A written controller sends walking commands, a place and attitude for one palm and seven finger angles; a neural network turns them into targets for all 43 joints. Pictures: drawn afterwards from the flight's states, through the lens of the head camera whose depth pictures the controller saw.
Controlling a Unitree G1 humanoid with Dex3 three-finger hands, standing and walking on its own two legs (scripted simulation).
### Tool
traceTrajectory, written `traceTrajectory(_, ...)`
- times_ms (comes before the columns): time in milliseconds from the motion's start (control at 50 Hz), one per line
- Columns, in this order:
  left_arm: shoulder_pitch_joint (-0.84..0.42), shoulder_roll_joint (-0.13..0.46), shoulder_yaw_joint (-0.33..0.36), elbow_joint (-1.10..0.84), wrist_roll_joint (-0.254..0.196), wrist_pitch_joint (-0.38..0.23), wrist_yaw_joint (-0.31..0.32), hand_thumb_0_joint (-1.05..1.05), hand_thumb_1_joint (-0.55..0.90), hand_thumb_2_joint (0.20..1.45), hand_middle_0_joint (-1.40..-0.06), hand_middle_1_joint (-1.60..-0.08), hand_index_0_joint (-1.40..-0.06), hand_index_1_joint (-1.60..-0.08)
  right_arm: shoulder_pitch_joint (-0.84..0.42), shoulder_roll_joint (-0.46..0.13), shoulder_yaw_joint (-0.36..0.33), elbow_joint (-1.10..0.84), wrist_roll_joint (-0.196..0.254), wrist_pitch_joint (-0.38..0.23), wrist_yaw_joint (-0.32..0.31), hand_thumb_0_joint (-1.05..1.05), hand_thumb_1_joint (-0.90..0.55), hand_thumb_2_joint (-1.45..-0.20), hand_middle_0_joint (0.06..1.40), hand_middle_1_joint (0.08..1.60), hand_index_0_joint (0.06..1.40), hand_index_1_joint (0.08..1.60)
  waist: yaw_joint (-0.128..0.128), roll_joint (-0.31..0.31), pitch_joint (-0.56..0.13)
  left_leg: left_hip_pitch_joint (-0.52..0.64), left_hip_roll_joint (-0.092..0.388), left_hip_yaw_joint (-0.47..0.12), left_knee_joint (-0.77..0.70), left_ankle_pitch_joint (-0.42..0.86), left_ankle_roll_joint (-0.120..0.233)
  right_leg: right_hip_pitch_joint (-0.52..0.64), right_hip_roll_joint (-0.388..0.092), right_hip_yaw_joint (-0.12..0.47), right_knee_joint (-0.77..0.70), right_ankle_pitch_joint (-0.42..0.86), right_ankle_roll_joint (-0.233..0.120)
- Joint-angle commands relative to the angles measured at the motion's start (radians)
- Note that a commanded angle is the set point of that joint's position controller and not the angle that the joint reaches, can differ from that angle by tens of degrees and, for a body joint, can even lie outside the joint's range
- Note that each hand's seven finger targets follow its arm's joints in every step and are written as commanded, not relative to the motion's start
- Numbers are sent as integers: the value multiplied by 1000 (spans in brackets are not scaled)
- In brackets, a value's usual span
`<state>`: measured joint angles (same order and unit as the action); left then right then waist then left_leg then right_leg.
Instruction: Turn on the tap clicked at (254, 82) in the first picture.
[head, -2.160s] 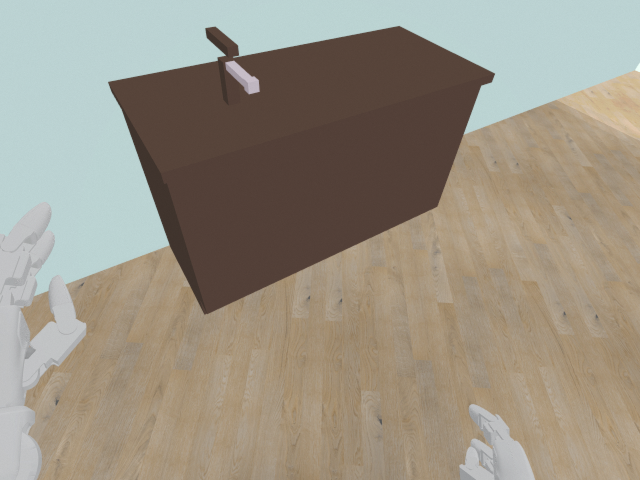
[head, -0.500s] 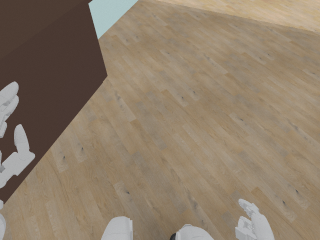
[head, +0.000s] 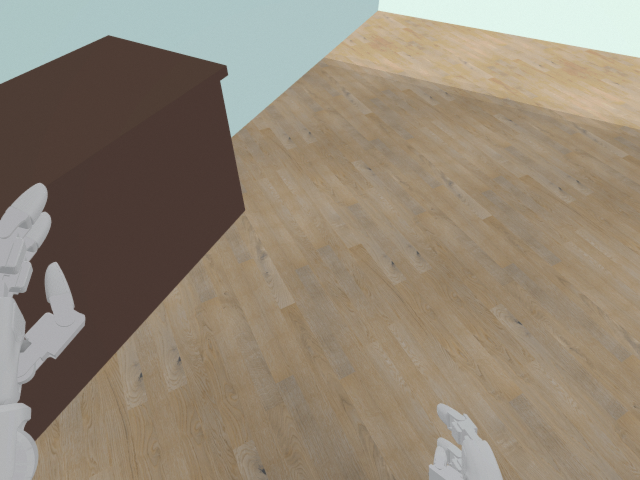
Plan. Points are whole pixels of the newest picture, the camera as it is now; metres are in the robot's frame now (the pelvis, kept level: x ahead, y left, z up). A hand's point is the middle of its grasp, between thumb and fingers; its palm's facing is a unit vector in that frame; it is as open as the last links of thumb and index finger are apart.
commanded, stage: walk to a spot facing it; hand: left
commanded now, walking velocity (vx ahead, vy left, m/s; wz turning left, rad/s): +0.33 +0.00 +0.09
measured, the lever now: out of the picture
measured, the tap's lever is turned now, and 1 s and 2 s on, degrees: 0 0 0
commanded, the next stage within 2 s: turn to face it in 0.30 s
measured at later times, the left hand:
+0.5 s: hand (147, 199) +0.35 +0.22 +0.19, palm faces +0.48 -0.72 -0.50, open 7.4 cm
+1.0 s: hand (159, 219) +0.34 +0.21 +0.17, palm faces +0.75 -0.53 -0.40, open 7.4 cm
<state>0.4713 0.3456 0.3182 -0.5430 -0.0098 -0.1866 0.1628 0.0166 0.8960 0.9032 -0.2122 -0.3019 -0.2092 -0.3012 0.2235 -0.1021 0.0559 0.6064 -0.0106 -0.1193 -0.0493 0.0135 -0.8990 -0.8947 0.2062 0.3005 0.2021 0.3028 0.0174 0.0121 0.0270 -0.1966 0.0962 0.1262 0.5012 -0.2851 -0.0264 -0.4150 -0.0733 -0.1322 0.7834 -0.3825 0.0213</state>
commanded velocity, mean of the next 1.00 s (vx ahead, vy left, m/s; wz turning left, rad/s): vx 0.08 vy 0.00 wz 0.54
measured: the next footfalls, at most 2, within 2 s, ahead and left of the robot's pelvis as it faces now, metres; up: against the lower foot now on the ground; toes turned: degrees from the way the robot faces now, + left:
right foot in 0.06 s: +0.12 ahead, -0.12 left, +0.00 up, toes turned -10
left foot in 0.52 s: +0.29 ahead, +0.10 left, +0.00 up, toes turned +19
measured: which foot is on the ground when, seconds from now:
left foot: down 0.00-0.08, up 0.10-0.50, down 0.52-0.90, up 0.92-1.00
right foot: up 0.00-0.04, down 0.06-0.50, up 0.52-0.88, down 0.90-1.00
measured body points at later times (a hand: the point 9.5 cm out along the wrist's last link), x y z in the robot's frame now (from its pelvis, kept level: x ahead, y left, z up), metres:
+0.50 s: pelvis +0.17 -0.03 -0.01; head +0.23 -0.02 +0.44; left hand +0.32 +0.26 +0.21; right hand +0.36 -0.28 -0.10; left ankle +0.25 +0.09 -0.72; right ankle +0.08 -0.11 -0.73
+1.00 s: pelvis +0.25 -0.10 -0.01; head +0.28 -0.11 +0.44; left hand +0.30 +0.23 +0.19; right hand +0.51 -0.23 -0.11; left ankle +0.21 +0.03 -0.67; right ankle +0.30 -0.19 -0.74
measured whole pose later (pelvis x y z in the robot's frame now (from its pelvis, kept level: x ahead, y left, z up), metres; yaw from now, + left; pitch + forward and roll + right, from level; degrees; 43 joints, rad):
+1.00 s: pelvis +0.25 -0.10 -0.01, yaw +25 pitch -1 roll +1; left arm 0.41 0.31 0.33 -0.48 -0.04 -0.12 0.15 0.01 0.89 0.90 -0.21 -0.30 -0.21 -0.30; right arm 0.17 -0.22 -0.01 0.64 0.02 -0.08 -0.06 0.01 -0.90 -0.89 0.21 0.30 0.20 0.30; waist 0.05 0.05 0.07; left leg -0.52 0.00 -0.02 1.08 -0.46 -0.05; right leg -0.26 -0.08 -0.16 0.60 -0.32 -0.01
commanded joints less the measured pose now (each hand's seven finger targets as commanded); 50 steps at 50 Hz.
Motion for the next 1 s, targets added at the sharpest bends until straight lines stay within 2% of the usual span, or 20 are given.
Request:
traceTrajectory(0, -83, 164, 156, -115, -6, -56, 21, 0, 900, 900, -200, -300, -200, -300, -88, -192, -91, -118, 3, -17, -20, 0, -900, -900, 200, 300, 200, 300, -14, 177, -94, -52, 174, -92, -85, 49, 125, 200, 57, -91, -247, 89, 4)
traceTrajectory(20, -57, 143, 140, -58, -9, -45, 17, 0, 900, 900, -200, -300, -200, -300, -89, -184, -92, -121, 10, -4, -24, 0, -900, -900, 200, 300, 200, 300, -11, 105, -118, -84, 140, -40, 29, 41, 107, 285, 56, -78, -306, 99, -7)
traceTrajectory(40, -78, 164, 148, -47, -5, -38, 16, 0, 900, 900, -200, -300, -200, -300, -82, -176, -94, -116, 15, 9, -23, 0, -900, -900, 200, 300, 200, 300, -9, -47, -147, -197, 92, 0, 253, 0, 89, 393, -43, 63, -369, 61, -52)
traceTrajectory(60, -78, 204, 169, -17, 1, -31, 16, 0, 900, 900, -200, -300, -200, -300, -90, -151, -91, -130, 20, 23, -22, 0, -900, -900, 200, 300, 200, 300, -7, -348, -158, -446, -38, 46, 559, -206, 44, 511, -277, 475, -472, 66, -159)
traceTrajectory(80, -82, 227, 192, -15, -13, -27, 17, 0, 900, 900, -200, -300, -200, -300, -131, -179, -93, -139, 20, 23, -20, 0, -900, -900, 200, 300, 200, 300, 10, -363, -142, -561, -54, -74, 752, -284, 29, 520, -393, 626, -523, 132, -213)
traceTrajectory(140, -33, 188, 169, -24, -19, -55, -3, 0, 900, 900, -200, -300, -200, -300, -138, -180, -88, -111, 21, 44, -10, 0, -900, -900, 200, 300, 200, 300, -10, -147, -67, -579, 18, -147, 853, -113, 6, 425, -334, 397, -494, 207, -184)
traceTrajectory(220, -63, 203, 164, -174, -8, -96, 2, 0, 900, 900, -200, -300, -200, -300, -161, -186, -91, -112, 14, 64, -11, 0, -900, -900, 200, 300, 200, 300, -27, -99, -79, -543, 24, -92, 739, -30, -6, 409, -285, 101, -459, 554, -139)
traceTrajectory(380, 68, 246, 259, -308, -16, -98, 59, 0, 900, 900, -200, -300, -200, -300, -100, -162, -112, -190, 7, 44, -19, 0, -900, -900, 200, 300, 200, 300, 24, -125, -161, -363, -45, 122, 197, 15, 11, 531, -273, -25, -304, 958, -130)
traceTrajectory(440, 77, 220, 238, -274, -26, -90, 61, 0, 900, 900, -200, -300, -200, -300, -67, -165, -127, -193, 15, 49, -27, 0, -900, -900, 200, 300, 200, 300, -22, -138, -231, -102, -130, 190, 16, 135, 17, 441, -238, -104, -48, 1036, -66)
traceTrajectory(460, 58, 235, 248, -263, -32, -95, 64, 0, 900, 900, -200, -300, -200, -300, -48, -172, -132, -191, 14, 51, -33, 0, -900, -900, 200, 300, 200, 300, -59, -87, -273, 79, -129, 162, -54, 243, 33, 334, -210, -124, 118, 953, -24)
traceTrajectory(480, 52, 229, 248, -255, -40, -108, 59, 0, 900, 900, -200, -300, -200, -300, -52, -185, -139, -189, 11, 51, -34, 0, -900, -900, 200, 300, 200, 300, -61, 56, -320, 288, 20, -53, -48, 522, 121, 145, -114, -117, 348, 510, 23)
traceTrajectory(500, 60, 237, 254, -265, -53, -110, 54, 0, 900, 900, -200, -300, -200, -300, -56, -214, -140, -199, 19, 47, -23, 0, -900, -900, 200, 300, 200, 300, -30, 273, -350, 399, 330, -509, -5, 1059, 302, -107, 22, -14, 545, -258, 58)
traceTrajectory(520, 39, 260, 244, -215, -32, -100, 40, 0, 900, 900, -200, -300, -200, -300, -36, -207, -125, -189, 26, 31, -3, 0, -900, -900, 200, 300, 200, 300, -50, 171, -268, 374, 381, -654, -20, 1118, 351, -210, 39, 96, 634, -365, 43)
traceTrajectory(540, 4, 233, 224, -152, -33, -80, 15, 0, 900, 900, -200, -300, -200, -300, -60, -244, -138, -179, 31, 27, 16, 0, -900, -900, 200, 300, 200, 300, -55, 43, -169, 257, 358, -570, -65, 986, 311, -248, 4, 125, 616, -292, 44)
traceTrajectory(660, 93, 231, 238, -394, -56, -84, -5, 0, 900, 900, -200, -300, -200, -300, -106, -207, -127, -175, 30, 11, 22, 0, -900, -900, 200, 300, 200, 300, -8, 273, -172, -139, 151, -214, -154, 317, 178, 20, -15, 62, 266, -12, 65)
traceTrajectory(820, -18, 160, 183, -220, -52, -30, -6, 0, 900, 900, -200, -300, -200, -300, -56, -204, -113, -149, 32, -41, -2, 0, -900, -900, 200, 300, 200, 300, -14, 207, -156, -77, 132, -261, -34, 317, 135, 168, 75, -3, -202, 12, 86)
traceTrajectory(860, -89, 141, 143, -171, -34, -19, -12, 0, 900, 900, -200, -300, -200, -300, -59, -186, -103, -145, 40, -36, -2, 0, -900, -900, 200, 300, 200, 300, -9, 44, -150, -139, 37, -202, 137, 147, 67, 266, -36, 78, -458, 226, 50)
traceTrajectory(880, -113, 213, 166, -137, -21, -1, -2, 0, 900, 900, -200, -300, -200, -300, -67, -157, -98, -155, 39, -27, -8, 0, -900, -900, 200, 300, 200, 300, -21, -264, -126, -327, -86, -81, 373, -163, 2, 343, -280, 354, -492, 464, -40)
traceTrajectory(900, -141, 242, 177, -110, -35, 13, 8, 0, 900, 900, -200, -300, -200, -300, -98, -182, -100, -154, 30, -32, -20, 0, -900, -900, 200, 300, 200, 300, -2, -319, -125, -390, -115, -118, 623, -318, -14, 303, -403, 428, -463, 662, -108)
traceTrajectory(980, -113, 197, 132, -123, -14, -2, 4, 0, 900, 900, -200, -300, -200, -300, -157, -168, -83, -136, 16, 1, -32, 0, -900, -900, 200, 300, 200, 300, -12, -178, -72, -403, -52, -114, 789, -168, -46, 269, -304, 133, -398, 740, -111)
